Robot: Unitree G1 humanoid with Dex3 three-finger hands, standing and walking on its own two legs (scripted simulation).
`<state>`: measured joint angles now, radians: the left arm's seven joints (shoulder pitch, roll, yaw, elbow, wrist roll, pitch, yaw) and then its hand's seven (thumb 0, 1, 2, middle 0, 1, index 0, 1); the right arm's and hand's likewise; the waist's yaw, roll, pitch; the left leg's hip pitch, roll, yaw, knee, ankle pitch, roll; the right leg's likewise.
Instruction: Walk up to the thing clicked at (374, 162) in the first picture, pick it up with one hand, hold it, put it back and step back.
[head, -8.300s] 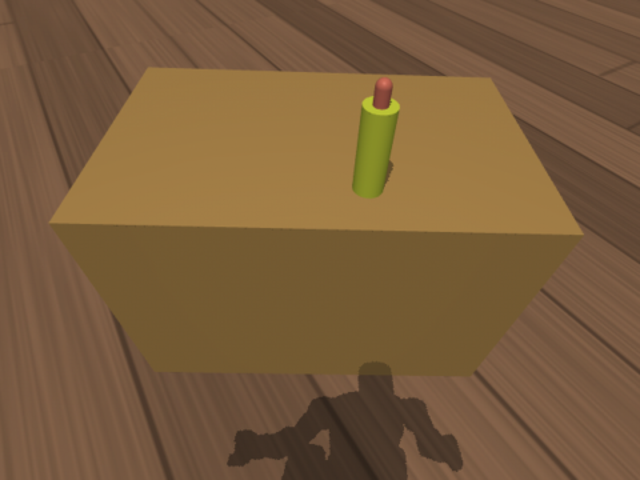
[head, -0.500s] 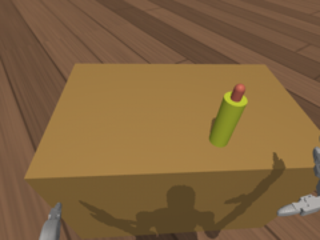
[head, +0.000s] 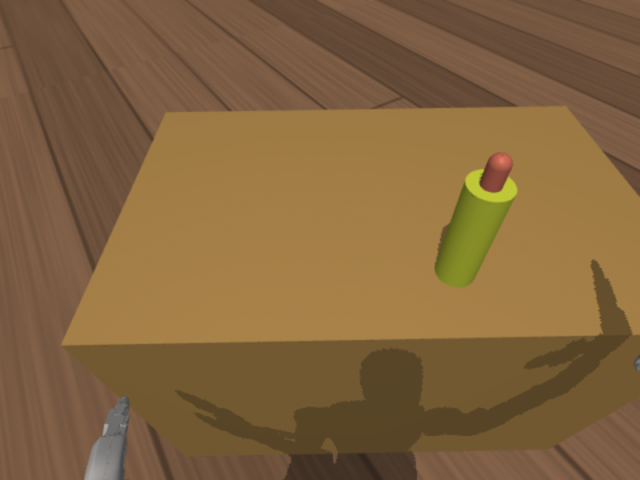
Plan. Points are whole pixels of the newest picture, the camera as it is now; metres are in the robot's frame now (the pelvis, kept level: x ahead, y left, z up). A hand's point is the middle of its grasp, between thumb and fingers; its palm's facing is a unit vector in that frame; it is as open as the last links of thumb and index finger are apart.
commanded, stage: go down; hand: right
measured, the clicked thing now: (475, 222) +0.47 -0.21 +0.05
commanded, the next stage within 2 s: approach in 2.00 s
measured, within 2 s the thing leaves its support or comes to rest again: neither
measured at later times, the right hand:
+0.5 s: hand out of the picture +0.34 -0.39 +0.11, palm faces +0.21 +0.98 +0.01, open 17.4 cm
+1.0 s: hand out of the picture +0.36 -0.40 +0.12, palm faces +0.22 +0.98 +0.01, open 17.6 cm
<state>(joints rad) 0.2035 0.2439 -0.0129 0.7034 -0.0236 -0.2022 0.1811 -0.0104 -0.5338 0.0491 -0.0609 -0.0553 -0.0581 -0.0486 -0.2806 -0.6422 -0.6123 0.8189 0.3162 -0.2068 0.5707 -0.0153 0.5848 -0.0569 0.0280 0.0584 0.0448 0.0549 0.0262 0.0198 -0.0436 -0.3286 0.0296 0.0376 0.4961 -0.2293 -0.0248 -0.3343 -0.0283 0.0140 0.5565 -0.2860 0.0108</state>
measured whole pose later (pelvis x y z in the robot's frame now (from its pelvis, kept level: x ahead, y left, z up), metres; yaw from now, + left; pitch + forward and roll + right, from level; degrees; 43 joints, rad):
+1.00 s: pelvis +0.00 -0.01 -0.02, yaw +0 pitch +11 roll +3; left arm 0.24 0.26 -0.05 0.60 0.00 -0.24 0.19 -0.01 -0.55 0.07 -0.06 -0.06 -0.06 -0.06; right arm -0.53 -0.87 -0.68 1.08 0.24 -0.18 0.63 -0.02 0.57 -0.06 0.04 0.05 0.05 0.05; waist 0.08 0.02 -0.10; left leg -0.55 0.01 0.05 0.66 -0.30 -0.03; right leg -0.58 -0.04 0.03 0.77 -0.38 0.01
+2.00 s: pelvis +0.00 -0.01 -0.03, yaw +0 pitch +14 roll +4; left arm 0.28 0.28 -0.06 0.49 0.01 -0.23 0.18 -0.01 -0.54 0.07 -0.06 -0.05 -0.05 -0.05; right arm -0.61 -0.94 -0.70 1.13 0.20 -0.16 0.63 -0.02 0.54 -0.06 0.05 0.05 0.06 0.05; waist 0.11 0.02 -0.12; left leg -0.65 0.01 0.05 0.75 -0.34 -0.03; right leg -0.69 -0.05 0.04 0.87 -0.43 0.01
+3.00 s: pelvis -0.01 +0.00 -0.07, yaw +2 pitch +18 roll +2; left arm 0.39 0.25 0.03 0.16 0.03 -0.11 0.04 -0.01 -0.53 0.04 -0.07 -0.06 -0.07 -0.05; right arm -0.65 -0.52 -0.53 1.01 0.12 -0.32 0.25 -0.02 0.57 -0.06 0.03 0.05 0.04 0.05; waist 0.15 0.02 -0.15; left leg -0.88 0.00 0.02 0.98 -0.41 -0.03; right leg -0.88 -0.06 0.01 1.06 -0.49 0.01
